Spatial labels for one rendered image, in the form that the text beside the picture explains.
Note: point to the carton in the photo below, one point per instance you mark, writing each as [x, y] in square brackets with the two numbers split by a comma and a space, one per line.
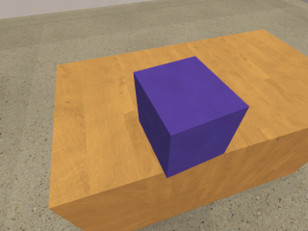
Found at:
[187, 113]

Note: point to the pedestal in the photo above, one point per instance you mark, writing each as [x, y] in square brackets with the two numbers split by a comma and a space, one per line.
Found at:
[105, 175]

